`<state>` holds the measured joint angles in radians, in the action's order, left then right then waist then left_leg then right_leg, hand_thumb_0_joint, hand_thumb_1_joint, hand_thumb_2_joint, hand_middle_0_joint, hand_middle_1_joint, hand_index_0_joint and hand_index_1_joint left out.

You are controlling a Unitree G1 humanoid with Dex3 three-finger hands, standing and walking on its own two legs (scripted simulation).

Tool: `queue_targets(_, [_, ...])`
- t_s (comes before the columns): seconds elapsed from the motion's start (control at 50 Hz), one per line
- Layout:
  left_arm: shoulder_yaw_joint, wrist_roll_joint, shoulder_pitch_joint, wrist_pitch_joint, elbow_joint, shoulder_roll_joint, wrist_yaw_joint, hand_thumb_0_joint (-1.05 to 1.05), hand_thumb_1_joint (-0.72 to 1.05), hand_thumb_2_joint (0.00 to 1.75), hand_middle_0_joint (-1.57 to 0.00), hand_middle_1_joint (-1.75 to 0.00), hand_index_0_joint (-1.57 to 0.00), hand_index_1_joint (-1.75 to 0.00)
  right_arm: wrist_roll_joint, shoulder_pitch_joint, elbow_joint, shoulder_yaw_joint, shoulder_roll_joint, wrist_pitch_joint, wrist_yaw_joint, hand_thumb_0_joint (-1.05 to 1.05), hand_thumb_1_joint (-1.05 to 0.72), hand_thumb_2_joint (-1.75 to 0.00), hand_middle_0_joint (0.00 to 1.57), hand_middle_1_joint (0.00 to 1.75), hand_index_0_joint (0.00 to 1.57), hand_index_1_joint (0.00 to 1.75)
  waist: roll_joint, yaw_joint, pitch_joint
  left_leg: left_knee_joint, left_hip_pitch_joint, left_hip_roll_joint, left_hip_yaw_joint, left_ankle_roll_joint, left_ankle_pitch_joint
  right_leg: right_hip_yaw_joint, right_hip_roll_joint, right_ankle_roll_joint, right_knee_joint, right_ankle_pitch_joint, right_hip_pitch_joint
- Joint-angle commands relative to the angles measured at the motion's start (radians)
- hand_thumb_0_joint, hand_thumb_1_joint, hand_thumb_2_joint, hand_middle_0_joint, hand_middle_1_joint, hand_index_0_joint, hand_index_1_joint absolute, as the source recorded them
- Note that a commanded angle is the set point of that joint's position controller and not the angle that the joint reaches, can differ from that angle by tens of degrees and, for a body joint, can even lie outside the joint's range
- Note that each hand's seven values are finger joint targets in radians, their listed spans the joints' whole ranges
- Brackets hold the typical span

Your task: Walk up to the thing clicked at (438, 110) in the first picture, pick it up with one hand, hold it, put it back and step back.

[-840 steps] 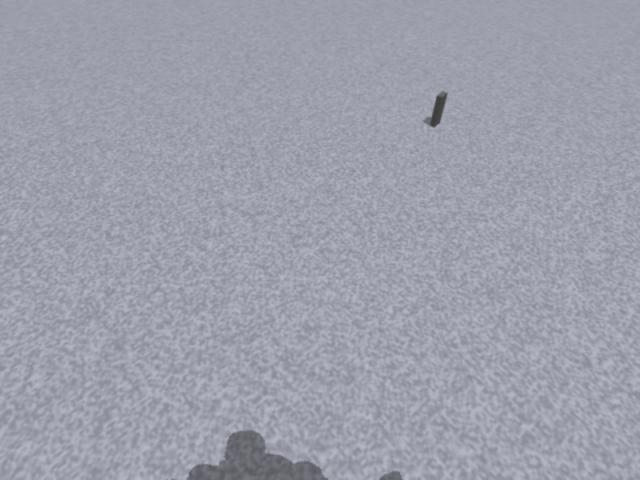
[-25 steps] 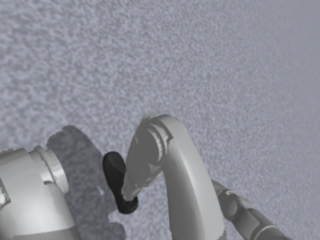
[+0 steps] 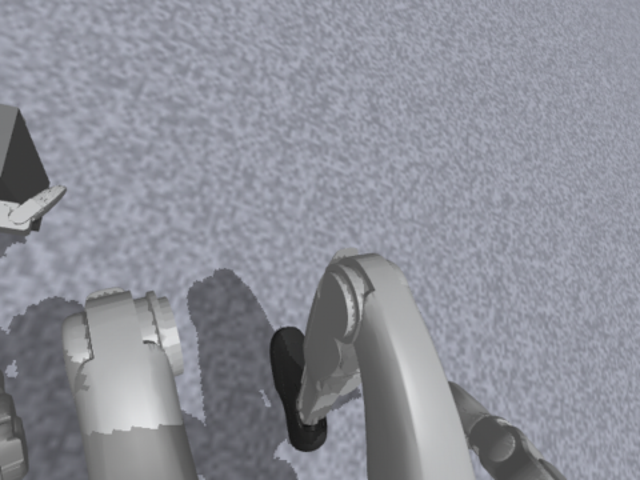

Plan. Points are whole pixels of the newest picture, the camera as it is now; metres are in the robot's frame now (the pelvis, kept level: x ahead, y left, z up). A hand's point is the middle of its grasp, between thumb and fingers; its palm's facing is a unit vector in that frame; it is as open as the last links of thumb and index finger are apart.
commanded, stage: settle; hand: left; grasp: from the side
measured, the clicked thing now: (12, 177) +0.45 +0.27 -0.11
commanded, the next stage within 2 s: lift in 0.96 s
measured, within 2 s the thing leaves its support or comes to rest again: neither
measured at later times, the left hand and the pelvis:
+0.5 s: hand out of the picture +0.45 +0.27 -0.01, palm faces +0.19 -0.98 -0.09, open 9.6 cm; pelvis +0.02 -0.01 +0.03, yaw +6 degrees
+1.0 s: hand out of the picture +0.45 +0.27 +0.03, palm faces +0.21 -0.98 -0.06, open 9.6 cm; pelvis +0.02 -0.01 +0.06, yaw +8 degrees
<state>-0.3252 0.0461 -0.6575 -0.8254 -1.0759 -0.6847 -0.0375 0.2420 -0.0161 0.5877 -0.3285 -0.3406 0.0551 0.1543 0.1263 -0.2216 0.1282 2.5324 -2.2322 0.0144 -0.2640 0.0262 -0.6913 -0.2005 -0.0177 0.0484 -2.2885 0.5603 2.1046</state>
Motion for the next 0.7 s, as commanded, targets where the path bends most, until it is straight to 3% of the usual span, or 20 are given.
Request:
queue_targets(0.0, [0.026,0.006,-0.289,-0.012,0.237,-0.084,-0.034,0.00,0.33,1.27,-1.28,-1.41,-1.29,-1.41,-0.042,0.109,-0.019,0.156,-0.310,-0.003,-0.027,0.00,-0.88,-0.89,0.20,0.30,0.20,0.30,-0.453,-0.059,-0.578,-0.412,0.389,0.018,0.055,-0.027,-0.027,-0.051,0.051,-0.078,0.150,-0.040,-0.196])
queue_targets(0.06, [-0.004,0.021,-0.281,0.022,0.276,-0.091,-0.046,0.00,0.30,1.26,-1.28,-1.41,-1.29,-1.42,-0.067,0.114,-0.030,0.180,-0.295,0.000,-0.032,0.00,-0.88,-0.89,0.20,0.30,0.20,0.30,-0.451,-0.016,-0.617,-0.441,0.389,0.012,0.064,-0.024,-0.056,-0.037,0.046,-0.082,0.156,-0.006,-0.184])
queue_targets(0.14, [-0.022,0.038,-0.291,0.054,0.342,-0.080,-0.060,0.00,0.30,1.27,-1.29,-1.43,-1.30,-1.43,-0.088,0.151,-0.020,0.211,-0.275,0.002,-0.039,0.00,-0.88,-0.89,0.20,0.30,0.20,0.30,-0.449,0.007,-0.714,-0.436,0.408,0.002,0.099,-0.023,0.013,-0.007,0.040,-0.085,0.162,-0.042,-0.228])
queue_targets(0.24, [-0.008,0.046,-0.288,0.089,0.368,-0.036,-0.091,0.00,0.25,1.27,-1.29,-1.43,-1.30,-1.44,-0.113,0.179,-0.007,0.245,-0.246,0.002,-0.056,0.00,-0.89,-0.89,0.20,0.30,0.20,0.30,-0.408,0.013,-0.760,-0.427,0.397,-0.005,0.140,-0.013,0.075,0.023,0.035,-0.086,0.186,-0.074,-0.257])
queue_targets(0.28, [-0.024,0.051,-0.292,0.103,0.373,-0.038,-0.101,0.00,0.24,1.27,-1.29,-1.44,-1.30,-1.45,-0.120,0.199,-0.004,0.260,-0.240,0.002,-0.061,0.00,-0.89,-0.89,0.20,0.30,0.20,0.30,-0.371,0.015,-0.786,-0.425,0.375,-0.010,0.155,-0.008,0.075,0.033,0.034,-0.083,0.201,-0.068,-0.289])
queue_targets(0.3, [-0.041,0.054,-0.224,0.120,0.300,-0.032,-0.108,0.00,0.21,1.27,-1.29,-1.43,-1.29,-1.44,-0.126,0.201,0.001,0.262,-0.234,0.004,-0.065,0.00,-0.89,-0.90,0.20,0.30,0.20,0.30,-0.343,0.024,-0.767,-0.427,0.372,-0.010,0.162,-0.005,0.071,0.039,0.032,-0.081,0.214,-0.060,-0.287])
queue_targets(0.32, [-0.006,0.066,-0.319,0.113,0.407,-0.012,-0.124,0.00,0.20,1.26,-1.28,-1.42,-1.29,-1.43,-0.126,0.204,-0.005,0.268,-0.234,0.000,-0.066,0.00,-0.89,-0.90,0.20,0.30,0.20,0.30,-0.363,0.014,-0.798,-0.426,0.383,-0.011,0.165,-0.007,0.090,0.041,0.029,-0.082,0.210,-0.080,-0.295])
queue_targets(0.4, [-0.060,0.069,-0.275,0.143,0.368,-0.033,-0.137,0.00,0.19,1.25,-1.28,-1.42,-1.28,-1.43,-0.141,0.221,-0.004,0.287,-0.223,0.000,-0.078,0.00,-0.89,-0.90,0.20,0.30,0.20,0.30,-0.330,0.048,-0.861,-0.434,0.398,-0.014,0.181,-0.006,0.125,0.058,0.021,-0.081,0.219,-0.092,-0.336])
queue_targets(0.46, [-0.048,0.082,-0.282,0.157,0.387,0.002,-0.154,0.00,0.17,1.25,-1.28,-1.42,-1.28,-1.43,-0.148,0.223,-0.011,0.300,-0.213,-0.004,-0.085,0.00,-0.90,-0.90,0.20,0.30,0.20,0.30,-0.309,0.053,-0.880,-0.438,0.392,-0.017,0.194,-0.001,0.123,0.070,0.017,-0.079,0.239,-0.091,-0.358])
queue_targets(0.48, [-0.056,0.081,-0.250,0.166,0.337,0.007,-0.156,0.00,0.18,1.25,-1.27,-1.41,-1.27,-1.42,-0.152,0.222,-0.012,0.294,-0.199,-0.006,-0.086,0.00,-0.90,-0.90,0.20,0.30,0.20,0.30,-0.296,0.054,-0.875,-0.443,0.380,-0.019,0.197,0.001,0.118,0.075,0.017,-0.078,0.244,-0.086,-0.370])
queue_targets(0.58, [-0.061,0.075,-0.327,0.164,0.420,-0.005,-0.168,0.00,0.19,1.25,-1.27,-1.40,-1.27,-1.41,-0.162,0.219,-0.012,0.314,-0.192,-0.012,-0.101,0.00,-0.89,-0.90,0.20,0.30,0.20,0.30,-0.327,0.065,-0.875,-0.480,0.427,-0.016,0.203,-0.002,0.104,0.085,0.012,-0.085,0.261,-0.059,-0.330])
queue_targets(0.62, [-0.073,0.080,-0.292,0.170,0.366,0.014,-0.167,0.00,0.20,1.26,-1.27,-1.40,-1.26,-1.42,-0.165,0.215,-0.012,0.317,-0.190,-0.018,-0.104,0.00,-0.89,-0.90,0.20,0.30,0.20,0.30,-0.321,0.071,-0.857,-0.492,0.443,-0.014,0.202,-0.003,0.092,0.088,0.011,-0.087,0.269,-0.045,-0.316])
queue_targets(0.66, [-0.061,0.083,-0.337,0.164,0.402,0.024,-0.167,0.00,0.19,1.25,-1.27,-1.39,-1.27,-1.41,-0.166,0.219,-0.013,0.320,-0.186,-0.022,-0.107,0.00,-0.89,-0.90,0.20,0.30,0.20,0.30,-0.325,0.064,-0.885,-0.500,0.458,-0.016,0.200,-0.004,0.101,0.090,0.008,-0.088,0.270,-0.054,-0.322])
queue_targets(0.68, [-0.078,0.082,-0.334,0.163,0.419,0.007,-0.167,0.00,0.20,1.24,-1.26,-1.38,-1.26,-1.40,-0.167,0.225,-0.008,0.323,-0.186,-0.023,-0.108,0.00,-0.89,-0.90,0.20,0.30,0.20,0.30,-0.341,0.073,-0.899,-0.507,0.478,-0.017,0.198,-0.006,0.121,0.090,0.006,-0.089,0.266,-0.068,-0.322])
